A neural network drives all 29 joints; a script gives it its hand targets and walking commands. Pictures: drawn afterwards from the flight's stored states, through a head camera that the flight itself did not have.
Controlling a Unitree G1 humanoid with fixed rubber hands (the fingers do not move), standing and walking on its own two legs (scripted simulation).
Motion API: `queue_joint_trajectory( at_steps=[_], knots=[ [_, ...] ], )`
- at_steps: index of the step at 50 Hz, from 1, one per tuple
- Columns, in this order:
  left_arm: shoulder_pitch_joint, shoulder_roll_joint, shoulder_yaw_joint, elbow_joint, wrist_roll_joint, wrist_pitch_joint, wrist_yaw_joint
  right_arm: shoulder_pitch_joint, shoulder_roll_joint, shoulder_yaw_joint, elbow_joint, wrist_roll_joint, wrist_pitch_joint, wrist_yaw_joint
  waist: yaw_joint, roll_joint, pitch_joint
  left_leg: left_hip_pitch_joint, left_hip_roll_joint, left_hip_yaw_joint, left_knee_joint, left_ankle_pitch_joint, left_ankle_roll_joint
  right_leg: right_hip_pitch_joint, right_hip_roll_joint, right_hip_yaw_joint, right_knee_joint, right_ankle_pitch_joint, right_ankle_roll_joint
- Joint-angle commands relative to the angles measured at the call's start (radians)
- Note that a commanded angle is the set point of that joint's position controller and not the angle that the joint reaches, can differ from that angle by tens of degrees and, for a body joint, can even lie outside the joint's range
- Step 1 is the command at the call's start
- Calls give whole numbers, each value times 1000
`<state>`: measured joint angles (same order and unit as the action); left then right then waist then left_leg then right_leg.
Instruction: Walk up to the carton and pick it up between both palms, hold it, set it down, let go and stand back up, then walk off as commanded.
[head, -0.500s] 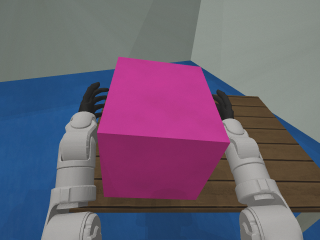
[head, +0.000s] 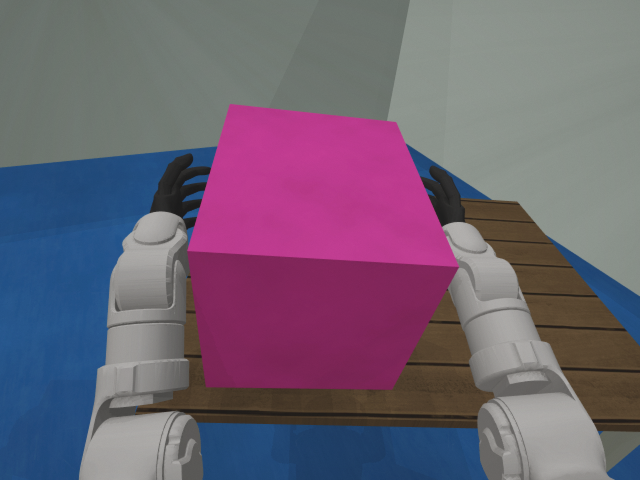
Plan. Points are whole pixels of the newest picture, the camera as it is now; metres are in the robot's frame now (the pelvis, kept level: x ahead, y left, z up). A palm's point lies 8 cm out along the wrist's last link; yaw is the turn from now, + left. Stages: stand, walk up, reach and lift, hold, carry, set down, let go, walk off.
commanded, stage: hold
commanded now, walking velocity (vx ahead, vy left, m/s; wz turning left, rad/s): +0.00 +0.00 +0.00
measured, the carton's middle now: (309, 243) +0.40 +0.01 +0.16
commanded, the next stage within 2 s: none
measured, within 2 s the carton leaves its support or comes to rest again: neither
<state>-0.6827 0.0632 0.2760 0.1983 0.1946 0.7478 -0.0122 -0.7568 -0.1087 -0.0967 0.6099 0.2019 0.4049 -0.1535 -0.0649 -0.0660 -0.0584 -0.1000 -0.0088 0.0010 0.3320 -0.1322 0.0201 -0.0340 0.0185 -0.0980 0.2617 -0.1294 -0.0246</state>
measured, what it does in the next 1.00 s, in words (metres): stands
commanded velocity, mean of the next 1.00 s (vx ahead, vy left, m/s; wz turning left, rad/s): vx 0.00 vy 0.00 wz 0.00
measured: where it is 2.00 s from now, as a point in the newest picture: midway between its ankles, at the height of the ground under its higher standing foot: outside the picture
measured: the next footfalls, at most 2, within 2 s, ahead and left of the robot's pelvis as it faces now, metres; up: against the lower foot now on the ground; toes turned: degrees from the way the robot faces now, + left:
none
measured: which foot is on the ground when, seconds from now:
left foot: down 0.00-1.00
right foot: down 0.00-1.00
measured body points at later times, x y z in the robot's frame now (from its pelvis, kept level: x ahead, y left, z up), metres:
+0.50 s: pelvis +0.00 +0.00 +0.00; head -0.06 +0.03 +0.44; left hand +0.38 +0.17 +0.22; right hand +0.38 -0.16 +0.22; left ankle +0.04 +0.10 -0.75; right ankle +0.02 -0.10 -0.75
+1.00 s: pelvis +0.00 +0.00 +0.00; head -0.06 +0.03 +0.45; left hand +0.38 +0.16 +0.22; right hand +0.38 -0.17 +0.21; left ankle +0.04 +0.10 -0.75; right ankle +0.02 -0.10 -0.75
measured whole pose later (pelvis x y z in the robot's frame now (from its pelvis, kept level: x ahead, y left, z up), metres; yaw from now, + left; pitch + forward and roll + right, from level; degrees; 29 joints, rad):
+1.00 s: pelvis +0.00 +0.00 +0.00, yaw -1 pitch -6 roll -1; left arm -0.69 0.04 0.30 0.17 0.22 0.78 -0.02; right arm -0.74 -0.13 -0.08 0.56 0.22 0.45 -0.16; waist -0.07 -0.04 -0.04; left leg -0.08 -0.01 0.02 0.33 -0.14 0.02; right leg -0.03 0.02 -0.08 0.26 -0.13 -0.02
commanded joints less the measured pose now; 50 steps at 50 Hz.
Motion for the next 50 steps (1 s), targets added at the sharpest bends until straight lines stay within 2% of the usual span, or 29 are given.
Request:
queue_joint_trajectory(
  at_steps=[1,3,4,6,8,9,10,11,13,14,16,17,19,21,23,24,26,27,29,30,32,34,37,39,40,41,42,43,50],
  knots=[
    [-686,-614,-508,-157,-143,-64,-129,-797,573,368,-380,104,-59,103,-44,131,-396,143,-9,-33,-15,187,-51,100,11,59,-1,182,56],
    [-681,-616,-488,-136,-148,-60,-133,-829,581,363,-401,102,-59,98,-43,87,-377,126,-12,-36,-35,129,-33,80,14,49,-6,128,58],
    [-692,-600,-472,-117,-133,-62,-132,-836,585,367,-374,101,-55,101,-26,89,-354,109,-10,-32,-37,96,-29,75,11,50,-10,98,61],
    [-669,-598,-461,-118,-135,-53,-133,-862,593,379,-417,103,-58,96,-16,69,-373,103,-13,-23,-37,124,-25,94,10,51,-3,156,68],
    [-688,-586,-442,-128,-124,-58,-134,-841,607,392,-395,106,-48,98,-1,70,-375,95,-19,-22,-41,115,-19,103,14,53,-5,143,67],
    [-692,-611,-466,-165,-137,-60,-129,-874,610,390,-440,108,-59,103,1,64,-411,120,-13,-28,-35,157,-27,98,21,51,3,166,67],
    [-703,-595,-449,-118,-127,-56,-129,-861,600,391,-385,106,-48,107,3,77,-351,106,-16,-27,-40,109,-23,69,19,51,-3,113,61],
    [-700,-606,-429,-98,-114,-52,-127,-901,609,389,-393,114,-55,111,23,83,-371,98,-9,-27,-47,92,-23,88,22,50,-8,92,58],
    [-701,-611,-454,-148,-123,-49,-122,-884,594,402,-415,129,-60,116,25,101,-411,108,-2,-34,-32,142,-31,96,25,50,5,128,55],
    [-682,-593,-463,-144,-121,-46,-119,-869,584,393,-408,121,-55,114,12,72,-392,117,-9,-28,-28,158,-31,82,23,51,0,133,57],
    [-693,-596,-462,-142,-135,-49,-117,-916,594,409,-460,130,-63,110,17,67,-439,120,-6,-35,-19,158,-26,96,25,49,3,151,59],
    [-656,-588,-421,-78,-106,-37,-123,-894,586,384,-413,115,-51,107,24,59,-380,121,-13,-31,-33,124,-15,83,21,48,-11,126,60],
    [-697,-605,-470,-150,-145,-46,-118,-880,592,400,-427,131,-53,109,6,69,-437,139,-6,-33,-18,180,-27,84,28,52,2,170,59],
    [-675,-608,-468,-136,-133,-47,-118,-862,591,383,-419,122,-46,105,-9,71,-424,144,-7,-37,-26,160,-33,90,25,53,-11,152,56],
    [-687,-598,-467,-169,-143,-45,-119,-863,593,408,-436,139,-47,102,-7,71,-448,147,-11,-34,-15,192,-30,108,25,51,4,199,62],
    [-661,-603,-468,-125,-133,-39,-120,-831,571,387,-415,124,-36,99,-17,80,-378,134,-11,-33,-24,158,-35,83,25,54,-10,155,59],
    [-705,-592,-474,-142,-147,-48,-127,-861,595,378,-415,122,-40,102,-18,90,-392,118,-15,-30,-30,110,-27,72,16,58,-10,130,61],
    [-722,-600,-480,-132,-137,-43,-128,-858,577,361,-382,114,-39,105,-23,121,-371,110,-12,-30,-40,76,-34,51,16,49,-11,85,58],
    [-710,-610,-469,-114,-129,-42,-134,-846,587,330,-362,90,-38,111,-28,98,-345,76,0,-37,-56,28,-26,63,11,50,-14,61,55],
    [-708,-625,-484,-137,-133,-43,-129,-861,584,352,-400,104,-46,111,-20,123,-389,86,0,-38,-47,65,-32,76,18,52,-5,80,52],
    [-683,-621,-507,-173,-144,-41,-127,-822,568,351,-369,115,-39,107,-47,137,-392,137,2,-47,-26,171,-55,84,21,48,-1,152,51],
    [-696,-606,-485,-139,-138,-42,-130,-846,567,360,-395,122,-36,104,-35,107,-391,129,-6,-39,-21,157,-47,90,20,55,-6,143,55],
    [-667,-600,-483,-174,-133,-40,-134,-847,588,388,-427,132,-35,96,-25,108,-403,125,-10,-38,-19,189,-45,121,16,58,3,192,57],
    [-675,-600,-469,-170,-131,-42,-131,-867,585,403,-455,135,-39,99,-2,93,-411,117,-5,-41,-20,181,-38,116,23,52,8,175,58],
    [-687,-601,-477,-164,-135,-41,-127,-850,585,394,-415,129,-33,99,-16,96,-398,121,-5,-40,-27,149,-37,90,19,54,-2,145,57],
    [-664,-603,-491,-190,-139,-47,-125,-851,591,409,-470,129,-41,99,-12,76,-417,115,-2,-42,-19,178,-37,116,19,55,8,196,64],
    [-665,-587,-474,-163,-124,-40,-128,-834,589,393,-436,119,-30,97,-12,84,-381,114,-14,-35,-30,161,-35,115,14,58,-3,187,64],
    [-668,-584,-447,-144,-110,-31,-128,-857,585,399,-425,131,-28,99,11,87,-368,108,-14,-33,-30,143,-32,104,18,57,-1,160,65],
    [-680,-591,-460,-159,-137,-37,-133,-880,597,422,-468,141,-37,96,-1,55,-425,128,-20,-29,-23,167,-24,117,27,56,2,186,65]
  ],
)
